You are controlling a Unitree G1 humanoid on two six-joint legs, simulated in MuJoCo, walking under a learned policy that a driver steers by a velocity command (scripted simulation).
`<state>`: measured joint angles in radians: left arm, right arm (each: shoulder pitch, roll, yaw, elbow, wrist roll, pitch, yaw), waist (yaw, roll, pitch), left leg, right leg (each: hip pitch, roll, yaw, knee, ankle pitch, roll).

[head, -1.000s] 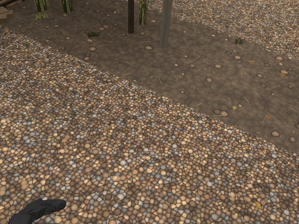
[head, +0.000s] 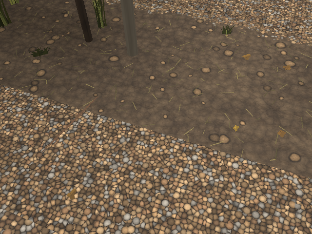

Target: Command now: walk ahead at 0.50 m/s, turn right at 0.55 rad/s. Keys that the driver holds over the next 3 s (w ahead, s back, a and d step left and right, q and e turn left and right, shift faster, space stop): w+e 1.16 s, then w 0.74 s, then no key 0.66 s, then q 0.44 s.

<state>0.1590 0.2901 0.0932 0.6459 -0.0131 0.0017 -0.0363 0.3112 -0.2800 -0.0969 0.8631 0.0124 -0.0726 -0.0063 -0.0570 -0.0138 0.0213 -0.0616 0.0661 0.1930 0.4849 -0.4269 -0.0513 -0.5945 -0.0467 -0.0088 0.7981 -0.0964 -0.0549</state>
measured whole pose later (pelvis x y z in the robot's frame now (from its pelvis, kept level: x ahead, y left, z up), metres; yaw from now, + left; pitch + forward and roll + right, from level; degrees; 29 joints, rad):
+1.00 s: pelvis +0.58 +0.00 -0.17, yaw -35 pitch +1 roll +1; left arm 0.19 0.25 0.07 0.67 -0.02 -0.02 0.01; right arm 0.44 -0.20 -0.04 0.99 -0.01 -0.10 -0.02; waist -0.05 -0.06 0.00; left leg -0.08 -0.07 0.11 0.40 -0.35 0.08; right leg -0.78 -0.02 0.11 1.02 0.00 -0.02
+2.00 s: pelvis +1.03 -0.27 -0.16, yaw -46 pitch +2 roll +0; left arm 0.15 0.28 0.06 0.73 0.00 -0.06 0.01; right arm 0.34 -0.25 -0.04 0.84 0.00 -0.08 0.02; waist -0.06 -0.04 0.02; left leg -0.12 -0.06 0.02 0.26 -0.17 0.06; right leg -0.65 -0.10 0.05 0.82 -0.09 0.01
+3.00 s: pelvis +1.12 -0.37 -0.17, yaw -35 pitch +1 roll -1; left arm 0.12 0.27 0.07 0.87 0.01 0.00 0.07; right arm 0.17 -0.30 -0.08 0.77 0.02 0.06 -0.03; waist 0.00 0.01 0.06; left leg -0.46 0.03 0.01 0.99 -0.49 -0.03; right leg -0.30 -0.09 -0.16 0.48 -0.19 0.02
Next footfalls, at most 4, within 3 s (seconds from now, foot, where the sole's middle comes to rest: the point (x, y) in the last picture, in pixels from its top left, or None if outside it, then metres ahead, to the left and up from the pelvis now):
0.02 right None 0.14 -0.10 -0.76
0.70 left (145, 223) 0.59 0.08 -0.94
1.22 right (202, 189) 0.74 -0.22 -0.94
1.68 left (193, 134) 1.10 -0.22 -0.94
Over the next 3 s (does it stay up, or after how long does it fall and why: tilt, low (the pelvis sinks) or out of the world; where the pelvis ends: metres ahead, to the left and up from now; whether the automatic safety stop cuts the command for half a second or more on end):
stays up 1.12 -0.37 -0.17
